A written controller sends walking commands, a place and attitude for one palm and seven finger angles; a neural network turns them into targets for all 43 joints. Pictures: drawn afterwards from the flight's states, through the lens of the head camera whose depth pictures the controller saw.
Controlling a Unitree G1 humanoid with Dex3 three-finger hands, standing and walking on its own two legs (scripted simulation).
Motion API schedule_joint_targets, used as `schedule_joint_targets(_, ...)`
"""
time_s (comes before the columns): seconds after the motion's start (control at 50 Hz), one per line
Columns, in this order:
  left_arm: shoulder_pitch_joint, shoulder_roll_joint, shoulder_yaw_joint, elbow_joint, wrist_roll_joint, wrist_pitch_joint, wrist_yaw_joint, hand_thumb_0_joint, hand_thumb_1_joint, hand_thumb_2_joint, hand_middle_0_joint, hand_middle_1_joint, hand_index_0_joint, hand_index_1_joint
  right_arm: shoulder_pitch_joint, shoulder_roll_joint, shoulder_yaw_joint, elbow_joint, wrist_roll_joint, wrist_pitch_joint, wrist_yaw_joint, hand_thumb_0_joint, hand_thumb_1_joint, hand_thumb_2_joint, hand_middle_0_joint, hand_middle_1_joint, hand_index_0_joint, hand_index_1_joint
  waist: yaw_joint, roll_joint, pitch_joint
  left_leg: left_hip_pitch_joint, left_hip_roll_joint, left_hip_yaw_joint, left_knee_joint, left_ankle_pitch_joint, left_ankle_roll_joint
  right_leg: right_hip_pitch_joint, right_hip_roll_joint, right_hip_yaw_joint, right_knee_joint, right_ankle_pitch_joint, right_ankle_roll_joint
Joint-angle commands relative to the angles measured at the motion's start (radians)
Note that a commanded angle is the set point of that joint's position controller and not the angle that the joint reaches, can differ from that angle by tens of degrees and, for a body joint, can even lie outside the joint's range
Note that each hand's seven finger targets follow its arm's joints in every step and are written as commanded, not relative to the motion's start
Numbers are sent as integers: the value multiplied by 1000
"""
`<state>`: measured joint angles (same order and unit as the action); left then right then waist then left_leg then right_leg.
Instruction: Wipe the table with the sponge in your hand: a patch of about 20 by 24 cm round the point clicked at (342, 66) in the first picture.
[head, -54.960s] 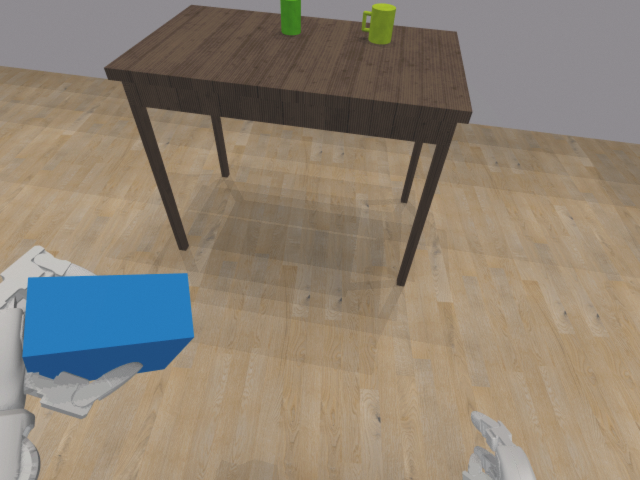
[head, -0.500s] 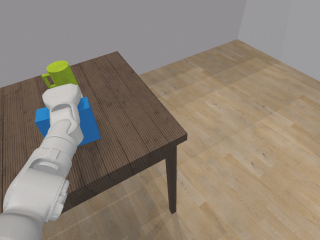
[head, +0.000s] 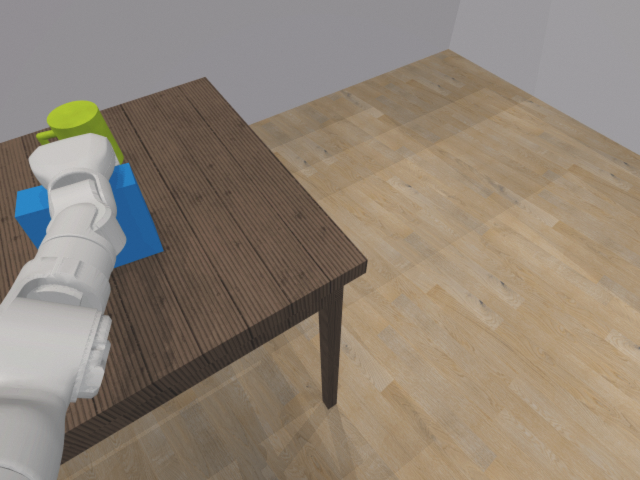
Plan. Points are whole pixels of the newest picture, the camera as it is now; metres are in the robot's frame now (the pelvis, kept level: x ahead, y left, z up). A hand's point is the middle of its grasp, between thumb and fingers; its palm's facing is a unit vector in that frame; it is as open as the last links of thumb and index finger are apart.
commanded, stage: wipe forward along the third lane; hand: left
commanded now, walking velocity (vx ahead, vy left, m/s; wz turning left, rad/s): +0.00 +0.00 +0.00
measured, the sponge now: (102, 234) +0.45 +0.29 +0.05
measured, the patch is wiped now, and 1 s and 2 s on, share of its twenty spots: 1.00 1.00 1.00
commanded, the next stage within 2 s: wipe back along the third lane in 0.36 s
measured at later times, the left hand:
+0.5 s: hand (81, 181) +0.50 +0.31 +0.11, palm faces -0.11 -0.01 -0.99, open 10.4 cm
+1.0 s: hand (89, 198) +0.46 +0.29 +0.11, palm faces -0.03 +0.00 -1.00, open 10.4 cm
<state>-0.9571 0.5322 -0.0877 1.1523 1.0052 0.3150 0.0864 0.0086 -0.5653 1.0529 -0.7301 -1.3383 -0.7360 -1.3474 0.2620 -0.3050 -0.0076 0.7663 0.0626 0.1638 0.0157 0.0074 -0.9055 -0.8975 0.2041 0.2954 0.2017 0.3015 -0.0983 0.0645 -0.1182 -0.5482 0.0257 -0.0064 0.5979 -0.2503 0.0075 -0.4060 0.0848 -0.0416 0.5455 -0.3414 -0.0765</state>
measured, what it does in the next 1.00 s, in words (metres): stands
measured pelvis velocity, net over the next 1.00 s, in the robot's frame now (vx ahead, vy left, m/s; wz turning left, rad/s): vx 0.01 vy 0.04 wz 0.00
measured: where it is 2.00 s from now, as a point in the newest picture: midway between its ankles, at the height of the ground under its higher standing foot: outside the picture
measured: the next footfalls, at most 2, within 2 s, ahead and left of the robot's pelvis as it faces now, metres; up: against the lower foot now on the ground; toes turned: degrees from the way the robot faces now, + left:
none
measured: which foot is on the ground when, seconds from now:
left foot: down 0.00-1.00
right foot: down 0.00-1.00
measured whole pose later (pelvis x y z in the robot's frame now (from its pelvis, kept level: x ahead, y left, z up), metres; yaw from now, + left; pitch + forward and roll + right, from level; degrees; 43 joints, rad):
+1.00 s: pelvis +0.01 +0.04 +0.00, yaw +0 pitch +11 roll -2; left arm -0.95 0.39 -0.19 1.14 0.95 0.40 0.21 0.01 -0.52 1.04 -0.67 -1.40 -0.68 -1.41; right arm 0.25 -0.26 -0.02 0.79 0.06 0.17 0.06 0.01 -0.91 -0.90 0.20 0.30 0.20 0.30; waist -0.05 0.07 -0.15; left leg -0.53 -0.02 0.01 0.60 -0.26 0.05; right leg -0.37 0.04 -0.02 0.52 -0.34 -0.02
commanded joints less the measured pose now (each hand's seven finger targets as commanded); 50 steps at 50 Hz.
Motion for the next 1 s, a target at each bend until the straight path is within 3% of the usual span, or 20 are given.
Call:
schedule_joint_targets(0.0,-295,213,8,-81,33,5,28,0,100,1300,-1200,-1600,-1200,-1600,37,-144,-49,-83,-1,-19,-2,0,-900,-900,200,300,200,300,-6,-91,-283,156,-51,30,14,250,63,125,-50,76,-60,578,59)
schedule_joint_targets(0.02,-316,210,11,-96,26,-1,24,0,100,1300,-1200,-1600,-1200,-1600,35,-140,-48,-84,0,-20,-2,0,-900,-900,200,300,200,300,-3,-73,-289,167,-49,26,7,268,61,119,-48,71,-58,578,53)
schedule_joint_targets(0.04,-334,201,-3,-90,28,-1,28,0,100,1300,-1200,-1600,-1200,-1600,42,-144,-51,-77,-1,-19,-1,0,-900,-900,200,300,200,300,-18,-73,-275,177,-48,28,12,262,65,103,-46,70,-60,565,57)
schedule_joint_targets(0.06,-311,234,28,-67,34,0,33,0,100,1300,-1200,-1600,-1200,-1600,51,-148,-51,-73,-3,-17,1,0,-900,-900,200,300,200,300,-8,-86,-270,167,-47,24,12,265,62,103,-44,64,-55,564,55)
schedule_joint_targets(0.12,-367,239,28,-82,28,-1,35,0,100,1300,-1200,-1600,-1200,-1600,49,-146,-50,-71,-2,-18,-1,0,-900,-900,200,300,200,300,-15,-79,-281,175,-43,21,6,277,62,92,-44,64,-57,553,53)
schedule_joint_targets(0.2,-394,217,1,-26,50,16,48,0,100,1300,-1200,-1600,-1200,-1600,66,-149,-51,-59,-5,-17,3,0,-900,-900,200,300,200,300,-32,-77,-251,187,-37,12,7,270,61,32,-35,47,-55,488,50)
schedule_joint_targets(0.22,-419,194,-6,-49,41,10,44,0,100,1300,-1200,-1600,-1200,-1600,68,-141,-52,-63,-6,-22,4,0,-900,-900,200,300,200,300,-27,-58,-279,205,-36,7,4,295,61,29,-32,45,-52,492,47)
schedule_joint_targets(0.26,-416,242,16,-9,61,17,54,0,100,1300,-1200,-1600,-1200,-1600,81,-152,-52,-56,-10,-17,4,0,-900,-900,200,300,200,300,-29,-58,-284,207,-33,-2,10,287,58,7,-27,38,-45,449,46)
schedule_joint_targets(0.44,-556,229,-3,58,80,27,63,0,100,1300,-1200,-1600,-1200,-1600,130,-147,-53,-40,-20,-29,6,0,-900,-900,200,300,200,300,-53,3,-308,249,-12,-40,20,285,49,-112,-12,17,-28,315,37)
schedule_joint_targets(0.52,-515,114,-50,28,58,14,60,0,100,1300,-1200,-1600,-1200,-1600,127,-129,-60,-57,-24,-37,15,0,-900,-900,200,300,200,300,-38,22,-363,305,-1,-54,23,320,42,-132,-2,8,-26,295,30)
schedule_joint_targets(0.58,-452,137,-13,42,43,11,76,0,100,1300,-1200,-1600,-1200,-1600,133,-133,-63,-49,-25,-34,17,0,-900,-900,200,300,200,300,-24,-19,-370,281,-4,-48,29,308,45,-96,-1,10,-29,307,34)
schedule_joint_targets(0.62,-463,50,-57,6,5,10,77,0,100,1300,-1200,-1600,-1200,-1600,110,-121,-62,-54,-19,-40,22,0,-900,-900,200,300,200,300,-29,-17,-360,299,-1,-51,18,317,43,-101,-3,7,-32,312,35)
schedule_joint_targets(0.7,-370,74,-27,32,-14,32,97,0,100,1300,-1200,-1600,-1200,-1600,93,-125,-59,-43,-13,-37,30,0,-900,-900,200,300,200,300,-3,-38,-314,267,-7,-40,-2,273,46,-59,-2,7,-52,297,35)
schedule_joint_targets(0.72,-379,25,-56,8,-29,32,93,0,100,1300,-1200,-1600,-1200,-1600,79,-118,-57,-49,-9,-40,32,0,-900,-900,200,300,200,300,-4,-27,-314,287,-5,-46,-10,297,45,-61,-4,5,-50,309,33)
schedule_joint_targets(0.78,-307,1,-66,12,-30,51,97,0,100,1300,-1200,-1600,-1200,-1600,56,-117,-56,-46,-7,-34,38,0,-900,-900,200,300,200,300,11,-29,-274,292,-6,-44,-23,269,45,-58,-1,0,-64,277,31)
schedule_joint_targets(0.82,-319,-62,-105,-41,-40,52,89,0,100,1300,-1200,-1600,-1200,-1600,32,-106,-56,-57,-3,-35,40,0,-900,-900,200,300,200,300,13,-4,-279,329,-3,-49,-34,297,42,-58,-4,-4,-63,285,25)
schedule_joint_targets(0.86,-254,-50,-85,-33,-37,61,92,0,100,1300,-1200,-1600,-1200,-1600,18,-110,-57,-54,-4,-27,43,0,-900,-900,200,300,200,300,27,-27,-260,336,-3,-52,-35,294,42,-56,-2,-7,-68,276,23)
schedule_joint_targets(0.9,-250,-84,-110,-59,-49,73,90,0,100,1300,-1200,-1600,-1200,-1600,-10,-105,-51,-67,1,-22,41,0,-900,-900,200,300,200,300,22,-66,-230,321,-10,-47,-45,270,45,-35,-4,-6,-79,281,26)
schedule_joint_targets(0.92,-281,-119,-130,-89,-59,70,87,0,100,1300,-1200,-1600,-1200,-1600,-22,-100,-50,-69,2,-24,40,0,-900,-900,200,300,200,300,19,-40,-228,334,-10,-49,-50,278,44,-43,-8,-6,-78,285,25)
schedule_joint_targets(0.98,-270,-81,-107,-73,-51,92,95,0,100,1300,-1200,-1600,-1200,-1600,-45,-105,-45,-67,6,-15,34,0,-900,-900,200,300,200,300,22,-87,-201,315,-16,-47,-66,229,46,-23,-11,-5,-89,257,27)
